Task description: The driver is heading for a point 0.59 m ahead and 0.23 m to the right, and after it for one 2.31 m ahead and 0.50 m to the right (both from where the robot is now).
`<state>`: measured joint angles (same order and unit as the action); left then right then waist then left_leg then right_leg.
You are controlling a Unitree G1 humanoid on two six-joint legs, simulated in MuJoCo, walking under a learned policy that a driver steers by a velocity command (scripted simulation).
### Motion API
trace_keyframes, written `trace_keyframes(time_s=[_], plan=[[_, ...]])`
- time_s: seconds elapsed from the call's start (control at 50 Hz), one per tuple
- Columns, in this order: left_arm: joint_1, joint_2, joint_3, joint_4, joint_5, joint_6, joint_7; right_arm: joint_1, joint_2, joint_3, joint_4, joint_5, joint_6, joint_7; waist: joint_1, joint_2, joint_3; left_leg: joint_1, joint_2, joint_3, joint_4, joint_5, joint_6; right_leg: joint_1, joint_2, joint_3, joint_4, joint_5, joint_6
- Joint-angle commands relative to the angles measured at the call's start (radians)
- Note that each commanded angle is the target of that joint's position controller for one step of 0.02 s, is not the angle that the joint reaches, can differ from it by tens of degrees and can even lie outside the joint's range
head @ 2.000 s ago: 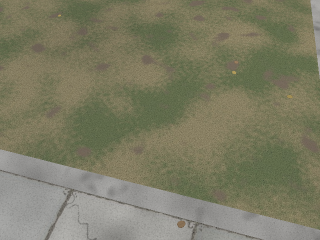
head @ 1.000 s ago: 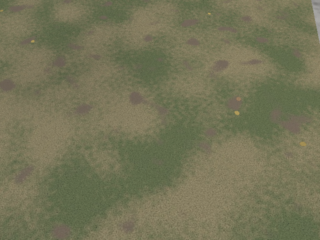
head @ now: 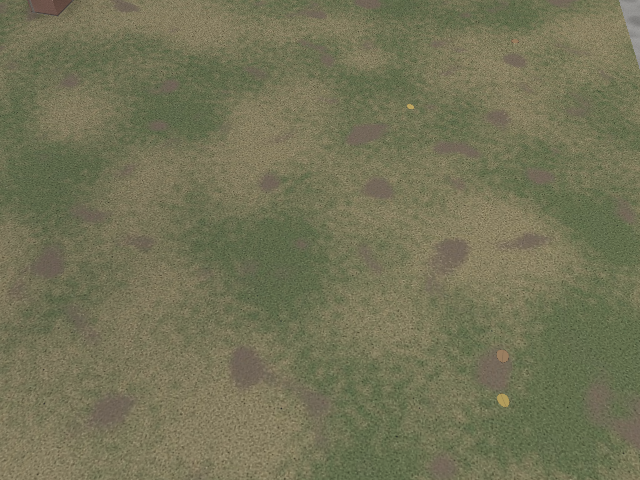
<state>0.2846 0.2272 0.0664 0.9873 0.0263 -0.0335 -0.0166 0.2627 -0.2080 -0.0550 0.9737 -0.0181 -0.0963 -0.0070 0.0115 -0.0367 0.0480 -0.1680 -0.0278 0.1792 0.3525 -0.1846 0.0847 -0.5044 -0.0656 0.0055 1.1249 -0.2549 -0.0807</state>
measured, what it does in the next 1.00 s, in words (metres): walks ahead, turning right: right foot, then left foot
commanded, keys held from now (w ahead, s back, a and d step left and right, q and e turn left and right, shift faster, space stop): w+e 0.90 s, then w+q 0.10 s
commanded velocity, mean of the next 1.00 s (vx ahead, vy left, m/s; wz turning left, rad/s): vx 0.50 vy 0.00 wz -0.53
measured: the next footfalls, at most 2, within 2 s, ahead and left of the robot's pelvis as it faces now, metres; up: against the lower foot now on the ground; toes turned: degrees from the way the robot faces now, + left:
right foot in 0.34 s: +0.31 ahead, -0.11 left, +0.00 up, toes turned -18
left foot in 0.88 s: +0.68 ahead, -0.09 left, +0.00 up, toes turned -32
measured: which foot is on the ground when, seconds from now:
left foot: down 0.00-0.36, up 0.38-0.86, down 0.88-1.00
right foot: up 0.00-0.32, down 0.34-0.88, up 0.90-1.00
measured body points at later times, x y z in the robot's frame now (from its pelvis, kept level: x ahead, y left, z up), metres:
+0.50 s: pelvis +0.26 -0.06 -0.01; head +0.29 -0.07 +0.44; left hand +0.41 +0.18 -0.14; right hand +0.26 -0.33 -0.14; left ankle +0.23 +0.10 -0.65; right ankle +0.27 -0.10 -0.74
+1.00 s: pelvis +0.54 -0.11 -0.01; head +0.57 -0.12 +0.44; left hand +0.72 +0.11 -0.15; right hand +0.54 -0.42 -0.11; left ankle +0.65 -0.07 -0.74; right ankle +0.37 -0.13 -0.66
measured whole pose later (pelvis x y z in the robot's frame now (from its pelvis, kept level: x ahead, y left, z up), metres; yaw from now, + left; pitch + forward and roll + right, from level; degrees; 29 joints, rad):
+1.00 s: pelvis +0.54 -0.11 -0.01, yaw -33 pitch +1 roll +0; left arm 0.35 0.30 0.07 0.86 0.02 -0.05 -0.01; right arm 0.14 -0.26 -0.04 0.76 -0.04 -0.06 0.00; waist 0.04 -0.02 0.05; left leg -0.36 -0.02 0.03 0.52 -0.18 0.04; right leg -0.29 0.10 0.09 1.11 -0.40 -0.09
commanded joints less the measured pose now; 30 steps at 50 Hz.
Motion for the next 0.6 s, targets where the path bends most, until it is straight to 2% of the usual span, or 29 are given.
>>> trace_keyframes(time_s=[0.02,0.12,0.18,0.22,0.26,0.3,0.32,0.34,0.36,0.38,0.4,0.42,0.44,0.46,0.48,0.5,0.54,0.6], plan=[[0.023,0.007,0.005,-0.046,0.004,0.020,-0.014,0.059,-0.083,-0.013,-0.023,0.004,-0.028,-0.006,0.016,0.099,0.011,0.029,0.279,-0.158,-0.224,0.176,0.050,-0.117,-0.047,0.014,0.001,0.101,0.012],[-0.162,-0.001,-0.007,-0.121,0.000,0.018,-0.030,0.120,-0.079,-0.007,-0.005,0.002,-0.027,-0.012,-0.013,0.097,0.053,0.074,0.247,-0.030,-0.220,0.311,0.033,-0.163,-0.032,-0.045,-0.253,0.253,0.025],[-0.260,-0.007,-0.018,-0.164,0.004,0.017,-0.036,0.173,-0.100,-0.010,0.012,0.001,-0.022,-0.021,-0.041,0.099,0.063,0.150,0.270,0.016,-0.204,0.407,0.030,-0.137,-0.011,-0.110,-0.397,0.264,0.008],[-0.294,0.002,-0.019,-0.186,0.007,0.015,-0.039,0.204,-0.110,-0.012,0.024,-0.002,-0.013,-0.027,-0.048,0.101,0.065,0.224,0.289,0.043,-0.165,0.503,0.029,-0.127,0.008,-0.139,-0.449,0.217,-0.017],[-0.276,0.017,-0.012,-0.190,0.009,0.015,-0.038,0.199,-0.128,-0.016,0.025,-0.005,-0.002,-0.034,-0.025,0.120,0.041,0.276,0.300,0.077,-0.075,0.748,0.023,-0.063,0.052,-0.169,-0.479,0.134,-0.054],[-0.182,0.043,0.002,-0.169,0.011,0.016,-0.030,0.181,-0.159,-0.026,0.018,-0.008,0.013,-0.038,0.021,0.147,-0.018,0.306,0.309,0.098,0.102,0.984,0.025,0.052,0.117,-0.196,-0.490,0.022,-0.100],[-0.095,0.063,0.014,-0.146,0.011,0.012,-0.026,0.175,-0.175,-0.031,0.011,-0.008,0.023,-0.035,0.054,0.148,-0.070,0.292,0.312,0.098,0.253,0.987,0.027,0.150,0.149,-0.193,-0.524,-0.013,-0.125],[0.040,0.096,0.033,-0.105,0.019,0.002,-0.016,0.159,-0.181,-0.033,-0.003,-0.004,0.031,-0.028,0.119,0.109,-0.140,0.195,0.298,0.110,0.480,0.845,0.005,0.344,0.163,-0.159,-0.623,0.019,-0.157],[0.141,0.192,0.064,-0.087,0.029,-0.002,-0.002,0.155,-0.141,-0.024,-0.037,-0.002,0.029,-0.022,0.153,-0.004,-0.230,-0.046,0.253,0.104,0.791,0.380,-0.027,0.579,-0.040,0.116,-0.661,-0.069,-0.218],[0.090,0.284,0.083,-0.115,0.011,0.009,0.000,0.139,-0.075,-0.017,-0.126,0.013,0.018,0.001,0.078,-0.213,-0.276,-0.483,-0.003,-0.016,1.139,-0.377,-0.087,0.803,-0.285,0.709,-0.812,-0.037,-0.389],[0.097,0.259,0.076,-0.113,-0.009,0.022,0.006,0.004,-0.140,-0.025,-0.151,0.000,0.005,0.006,0.110,-0.007,-0.204,-0.600,0.057,-0.195,1.130,-0.287,-0.076,0.754,-0.268,0.641,-0.865,0.003,-0.357],[0.045,0.216,0.063,-0.110,-0.013,0.021,0.014,-0.023,-0.125,-0.019,-0.168,0.014,-0.010,0.011,0.074,0.018,-0.102,-0.608,0.100,-0.203,1.058,-0.187,-0.068,0.642,-0.249,0.513,-0.874,0.076,-0.320],[0.001,0.165,0.051,-0.111,-0.014,0.014,0.015,0.006,-0.124,-0.019,-0.149,0.014,-0.015,0.007,0.021,0.091,-0.036,-0.544,0.134,-0.203,0.954,-0.139,-0.070,0.519,-0.200,0.417,-0.888,0.218,-0.271],[-0.032,0.141,0.042,-0.117,-0.021,0.004,0.021,0.013,-0.121,-0.020,-0.147,-0.005,-0.001,0.004,-0.013,0.098,-0.023,-0.481,0.151,-0.208,0.889,-0.131,-0.082,0.445,-0.146,0.337,-0.892,0.310,-0.239],[-0.050,0.126,0.035,-0.123,-0.025,-0.007,0.023,0.043,-0.110,-0.018,-0.140,-0.023,0.020,0.007,-0.037,0.077,-0.036,-0.421,0.159,-0.209,0.848,-0.123,-0.096,0.401,-0.110,0.284,-0.897,0.370,-0.225],[-0.038,0.126,0.032,-0.122,-0.029,-0.019,0.022,0.044,-0.106,-0.018,-0.145,-0.031,0.038,0.010,-0.044,0.065,-0.045,-0.401,0.156,-0.204,0.820,-0.125,-0.109,0.383,-0.090,0.265,-0.898,0.422,-0.224],[0.001,0.157,0.037,-0.115,-0.031,-0.033,0.019,0.011,-0.095,-0.015,-0.166,-0.032,0.060,0.018,-0.045,0.047,-0.041,-0.417,0.152,-0.184,0.753,-0.089,-0.131,0.358,-0.060,0.234,-0.906,0.463,-0.217],[0.073,0.172,0.039,-0.111,-0.028,-0.033,0.016,-0.123,-0.102,-0.012,-0.220,-0.028,0.069,0.021,0.000,0.012,-0.011,-0.498,0.147,-0.171,0.622,0.020,-0.149,0.376,-0.039,0.245,-0.921,0.445,-0.189]])
Keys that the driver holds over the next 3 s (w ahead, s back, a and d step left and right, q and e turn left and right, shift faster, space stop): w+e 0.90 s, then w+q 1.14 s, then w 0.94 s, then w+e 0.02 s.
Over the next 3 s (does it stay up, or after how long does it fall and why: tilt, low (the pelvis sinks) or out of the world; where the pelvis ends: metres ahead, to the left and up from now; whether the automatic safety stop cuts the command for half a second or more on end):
stays up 1.53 -0.29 -0.02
